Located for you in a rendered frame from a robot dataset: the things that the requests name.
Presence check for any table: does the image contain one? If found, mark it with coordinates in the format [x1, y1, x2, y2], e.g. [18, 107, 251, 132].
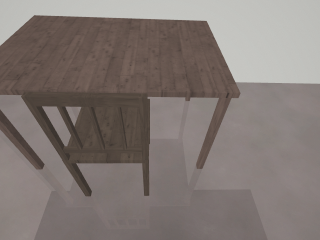
[0, 15, 241, 170]

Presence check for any chair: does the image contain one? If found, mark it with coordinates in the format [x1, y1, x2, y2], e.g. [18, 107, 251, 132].
[21, 91, 150, 197]

